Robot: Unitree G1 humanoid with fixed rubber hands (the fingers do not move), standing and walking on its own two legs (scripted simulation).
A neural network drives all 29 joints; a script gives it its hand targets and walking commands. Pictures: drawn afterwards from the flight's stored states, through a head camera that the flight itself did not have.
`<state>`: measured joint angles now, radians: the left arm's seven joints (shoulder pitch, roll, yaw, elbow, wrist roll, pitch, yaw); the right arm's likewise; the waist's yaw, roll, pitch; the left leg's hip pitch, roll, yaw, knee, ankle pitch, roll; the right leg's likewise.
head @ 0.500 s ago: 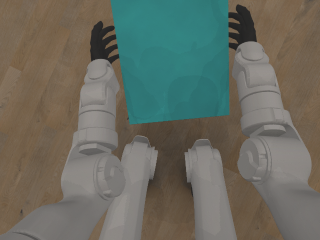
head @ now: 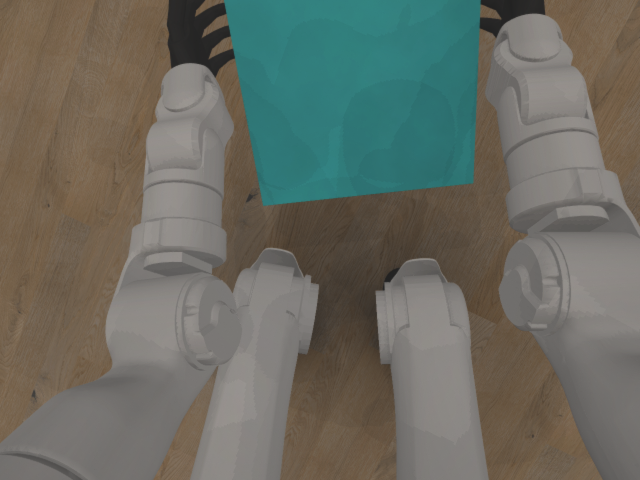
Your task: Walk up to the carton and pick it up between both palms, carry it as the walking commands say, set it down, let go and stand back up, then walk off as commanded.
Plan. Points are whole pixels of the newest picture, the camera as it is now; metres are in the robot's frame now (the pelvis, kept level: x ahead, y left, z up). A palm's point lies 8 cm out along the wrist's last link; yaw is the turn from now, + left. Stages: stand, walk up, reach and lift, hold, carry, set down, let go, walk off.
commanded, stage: set down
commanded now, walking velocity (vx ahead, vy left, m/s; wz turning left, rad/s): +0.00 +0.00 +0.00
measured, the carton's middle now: (350, 55) +0.55 +0.00 -0.23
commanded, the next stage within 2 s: none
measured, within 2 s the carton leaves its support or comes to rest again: rests again in 1.46 s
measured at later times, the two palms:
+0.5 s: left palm (207, 66) +0.52 +0.15 -0.18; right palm (495, 20) +0.56 -0.16 -0.18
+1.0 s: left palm (207, 61) +0.53 +0.16 -0.19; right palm (495, 18) +0.57 -0.16 -0.19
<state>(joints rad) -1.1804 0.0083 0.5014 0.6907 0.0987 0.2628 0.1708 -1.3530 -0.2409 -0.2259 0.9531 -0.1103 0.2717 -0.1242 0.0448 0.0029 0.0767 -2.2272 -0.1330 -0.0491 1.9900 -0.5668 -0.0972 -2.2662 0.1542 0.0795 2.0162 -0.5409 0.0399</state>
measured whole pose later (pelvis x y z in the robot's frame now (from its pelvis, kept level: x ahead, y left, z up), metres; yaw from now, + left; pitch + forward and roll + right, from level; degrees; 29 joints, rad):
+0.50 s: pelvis +0.00 +0.00 -0.03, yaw +0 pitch +40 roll +2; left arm -1.28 0.06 0.46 0.78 0.05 0.23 0.18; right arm -1.48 -0.32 -0.17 1.08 -0.05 0.23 -0.06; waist 0.03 0.02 0.24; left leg -2.24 -0.15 -0.04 2.13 -0.60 -0.09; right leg -2.26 0.12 0.05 2.16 -0.60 0.04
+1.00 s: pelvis +0.00 +0.00 -0.04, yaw +1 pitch +39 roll +3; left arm -1.33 0.07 0.53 0.79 0.12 0.21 0.11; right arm -1.49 -0.31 -0.25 1.05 -0.10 0.20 -0.01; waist 0.03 0.02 0.29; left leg -2.23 -0.13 -0.03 2.16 -0.62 -0.09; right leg -2.25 0.09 0.04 2.19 -0.61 0.01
